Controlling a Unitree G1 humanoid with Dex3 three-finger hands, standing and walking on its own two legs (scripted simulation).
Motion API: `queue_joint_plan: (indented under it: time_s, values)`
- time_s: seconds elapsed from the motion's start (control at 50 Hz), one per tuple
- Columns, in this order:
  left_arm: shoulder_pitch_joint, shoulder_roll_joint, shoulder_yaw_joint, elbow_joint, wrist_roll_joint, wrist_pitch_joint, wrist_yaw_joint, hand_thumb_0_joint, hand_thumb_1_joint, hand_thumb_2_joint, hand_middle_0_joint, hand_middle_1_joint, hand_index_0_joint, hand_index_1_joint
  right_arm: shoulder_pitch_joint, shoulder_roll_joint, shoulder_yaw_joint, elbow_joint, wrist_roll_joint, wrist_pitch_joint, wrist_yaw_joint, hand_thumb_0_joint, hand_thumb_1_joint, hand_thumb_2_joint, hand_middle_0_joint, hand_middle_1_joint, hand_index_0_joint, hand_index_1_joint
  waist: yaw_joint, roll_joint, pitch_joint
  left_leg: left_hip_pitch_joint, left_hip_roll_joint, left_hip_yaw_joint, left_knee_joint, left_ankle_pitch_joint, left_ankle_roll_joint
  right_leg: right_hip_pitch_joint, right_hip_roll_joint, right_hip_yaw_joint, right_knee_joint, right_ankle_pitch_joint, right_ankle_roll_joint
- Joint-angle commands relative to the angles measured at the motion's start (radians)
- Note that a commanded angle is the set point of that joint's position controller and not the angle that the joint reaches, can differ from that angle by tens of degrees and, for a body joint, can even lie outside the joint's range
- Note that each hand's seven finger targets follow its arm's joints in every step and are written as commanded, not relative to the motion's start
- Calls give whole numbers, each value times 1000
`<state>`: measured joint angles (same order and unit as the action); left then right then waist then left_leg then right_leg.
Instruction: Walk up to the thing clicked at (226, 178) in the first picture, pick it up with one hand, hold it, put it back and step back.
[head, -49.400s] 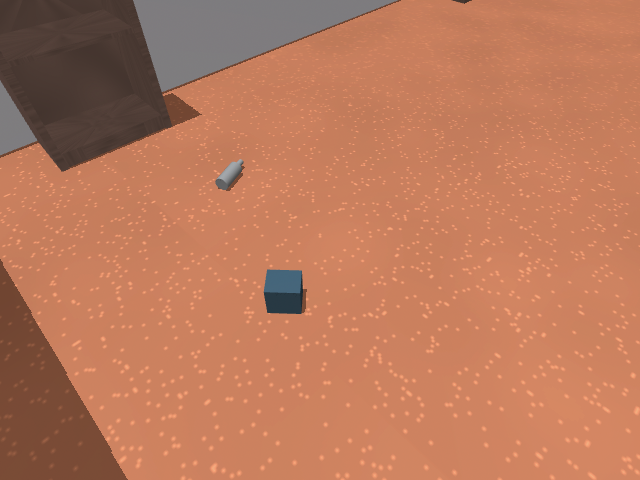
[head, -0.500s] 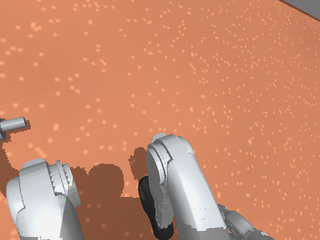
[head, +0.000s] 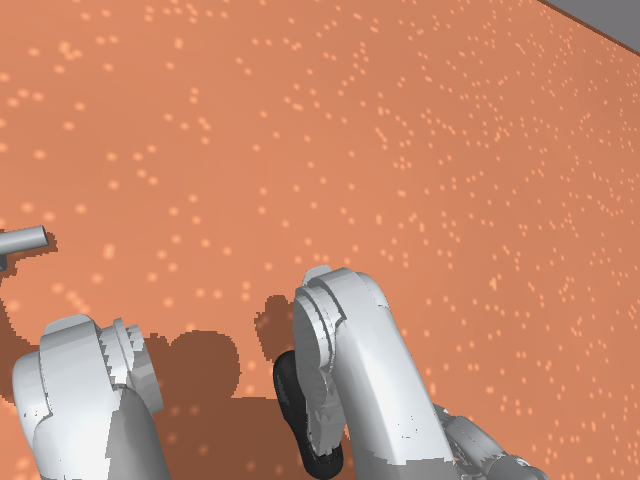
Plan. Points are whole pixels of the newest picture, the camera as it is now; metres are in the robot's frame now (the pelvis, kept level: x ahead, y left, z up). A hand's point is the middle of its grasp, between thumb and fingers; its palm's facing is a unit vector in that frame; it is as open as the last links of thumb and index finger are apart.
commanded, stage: open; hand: left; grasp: from above
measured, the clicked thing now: out of the picture +0.41 +0.34 -0.26
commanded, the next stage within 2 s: withdraw in 0.06 s
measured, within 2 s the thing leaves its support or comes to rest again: neither
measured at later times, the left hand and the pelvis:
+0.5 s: hand out of the picture +0.40 +0.37 -0.17, palm faces -0.28 -0.12 -0.95, open 13.9 cm; pelvis +0.00 +0.00 +0.01, yaw +1 degrees
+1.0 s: hand out of the picture +0.37 +0.37 -0.09, palm faces -0.49 -0.14 -0.86, open 13.9 cm; pelvis -0.01 -0.01 +0.06, yaw +6 degrees
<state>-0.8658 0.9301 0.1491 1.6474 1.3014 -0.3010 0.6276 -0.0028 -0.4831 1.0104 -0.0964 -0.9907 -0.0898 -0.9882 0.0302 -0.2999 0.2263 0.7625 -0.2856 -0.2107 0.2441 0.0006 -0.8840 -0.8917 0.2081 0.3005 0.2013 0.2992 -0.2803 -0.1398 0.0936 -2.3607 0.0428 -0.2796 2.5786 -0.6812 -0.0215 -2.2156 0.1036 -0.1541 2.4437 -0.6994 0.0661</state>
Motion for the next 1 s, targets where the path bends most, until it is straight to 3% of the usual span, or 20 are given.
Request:
queue_joint_plan:
  time_s: [0.0,0.04,0.12,0.2,0.22,0.28,0.3,0.36,0.38,0.4,0.42,0.46,0.5,0.54,0.62,0.72,0.76,0.84,0.96,0.98]
  values:
    - [-218,268,49,-119,-12,2,44,0,-497,997,-66,-996,-67,-992,133,-317,-95,-16,3,-8,-12,0,-879,-894,202,301,201,301,-3,493,-608,497,18,138,-266,164,22,265,23,-120,-213,243,-85]
    - [-205,230,27,-101,-16,8,35,0,-501,1005,-66,-999,-66,-996,132,-310,-91,-20,2,-8,-12,0,-881,-894,201,301,201,301,-7,486,-602,495,17,141,-266,159,24,264,24,-119,-220,243,-84]
    - [-207,291,65,-98,-10,8,27,0,-492,1017,-70,-1011,-69,-1009,146,-323,-99,-12,-1,-7,-12,0,-880,-894,202,301,201,301,-9,502,-587,497,20,137,-263,156,22,258,22,-120,-208,241,-86]
    - [-224,285,66,-116,-25,-1,15,0,-469,947,-68,-1013,-92,-987,153,-323,-99,-24,-4,-5,-12,0,-890,-894,201,300,201,300,-19,462,-559,452,17,139,-261,110,30,252,20,-115,-232,194,-83]
    - [-213,307,91,-128,-31,-2,19,0,-469,949,-70,-1008,-91,-984,153,-324,-101,-23,3,-2,-16,0,-890,-894,201,300,201,300,-3,464,-581,458,18,136,-265,110,29,261,21,-116,-234,192,-84]
    - [-196,290,96,-211,-27,-1,23,0,-472,950,-73,-1006,-92,-984,155,-312,-112,-32,1,-4,-12,0,-891,-895,201,300,201,300,24,528,-657,515,18,143,-276,150,21,281,21,-108,-225,226,-89]
    - [-203,253,73,-242,-30,7,17,0,-477,952,-72,-1000,-89,-980,158,-300,-116,-28,5,-7,-8,0,-892,-896,201,300,201,300,21,545,-672,530,17,149,-269,172,19,276,21,-108,-219,252,-87]
    - [-141,265,112,-394,-53,41,-3,0,-481,953,-71,-997,-87,-978,170,-294,-159,-16,34,7,-5,0,-892,-896,201,300,201,300,95,661,-793,629,13,157,-322,223,5,270,10,-96,-216,279,-99]
    - [-133,237,94,-401,-64,59,-17,0,-490,956,-69,-993,-82,-976,168,-289,-172,-20,41,11,-1,0,-895,-897,201,300,201,300,83,648,-773,614,13,165,-320,213,8,250,8,-92,-221,280,-96]
    - [-147,240,111,-500,-75,74,-29,0,-484,958,-67,-994,-82,-977,180,-291,-187,-22,51,21,-1,0,-891,-896,201,300,201,300,105,665,-825,636,8,171,-349,228,6,269,2,-85,-237,289,-99]
    - [-121,226,112,-548,-94,94,-45,0,-485,958,-71,-987,-83,-972,180,-287,-211,-26,74,32,-3,0,-892,-897,201,300,201,300,128,669,-855,656,10,174,-363,237,4,262,-3,-75,-242,297,-101]
    - [-129,140,45,-609,-116,130,-97,0,-494,965,-73,-987,-82,-976,190,-270,-238,-29,106,51,-2,0,-894,-898,201,300,200,300,126,672,-862,669,8,184,-401,215,7,238,-10,-56,-271,277,-105]
    - [-176,142,37,-642,-131,161,-151,0,-484,959,-84,-971,-90,-963,218,-266,-262,-19,139,75,-11,0,-895,-899,201,300,201,300,134,617,-864,662,7,187,-430,190,17,236,-13,-38,-311,257,-105]
    - [-194,64,-25,-625,-142,189,-215,0,-485,962,-86,-976,-92,-969,251,-245,-271,-19,158,96,-19,0,-895,-899,201,300,201,300,106,520,-826,635,3,192,-450,163,33,276,-11,-24,-371,241,-100]
    - [-168,4,-78,-559,-191,200,-334,0,-495,975,-78,-992,-84,-985,263,-215,-272,-35,182,127,-42,0,-894,-899,200,300,200,300,89,328,-716,525,-13,206,-467,118,59,341,-9,3,-446,183,-97]
    - [-172,28,-97,-503,-198,137,-452,0,-485,971,-101,-983,-103,-980,240,-195,-248,-84,197,153,-89,0,-898,-899,200,300,200,300,90,210,-628,438,-22,220,-482,60,69,386,-15,37,-494,98,-95]
    - [-185,81,-61,-513,-196,96,-458,0,-471,961,-101,-979,-107,-972,241,-202,-235,-87,197,156,-105,0,-894,-898,200,300,200,300,107,196,-627,435,-25,223,-478,60,67,386,-19,40,-500,83,-97]
    - [-206,95,-56,-482,-160,5,-433,0,-468,960,-100,-979,-107,-971,226,-201,-210,-89,188,166,-125,0,-890,-896,200,300,200,300,106,250,-635,468,-24,221,-479,51,58,350,-17,25,-471,82,-99]
    - [-327,112,-43,-458,-83,-76,-296,0,-473,962,-81,-994,-94,-979,223,-225,-192,-66,147,178,-133,0,-886,-892,200,300,200,300,76,394,-707,577,-20,206,-448,99,35,257,-25,-17,-391,130,-102]
    - [-357,144,-23,-469,-66,-80,-267,0,-481,966,-80,-995,-92,-981,229,-229,-190,-57,139,176,-134,0,-889,-893,200,300,200,300,83,435,-735,606,-20,206,-443,120,30,261,-28,-20,-379,148,-102]
